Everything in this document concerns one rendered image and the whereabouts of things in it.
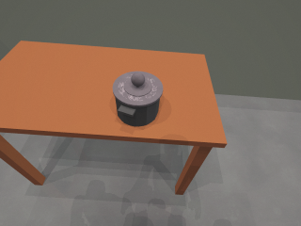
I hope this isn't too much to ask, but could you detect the pot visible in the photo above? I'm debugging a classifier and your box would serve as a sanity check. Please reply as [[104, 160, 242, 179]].
[[115, 98, 160, 127]]

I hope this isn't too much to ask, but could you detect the table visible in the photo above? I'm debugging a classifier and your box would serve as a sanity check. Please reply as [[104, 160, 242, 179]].
[[0, 40, 228, 195]]

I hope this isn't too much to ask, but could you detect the knob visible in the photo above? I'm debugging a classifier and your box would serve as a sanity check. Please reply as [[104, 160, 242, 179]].
[[131, 73, 145, 87]]

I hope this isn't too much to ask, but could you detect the lid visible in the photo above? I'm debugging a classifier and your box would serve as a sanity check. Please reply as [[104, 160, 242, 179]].
[[112, 71, 164, 107]]

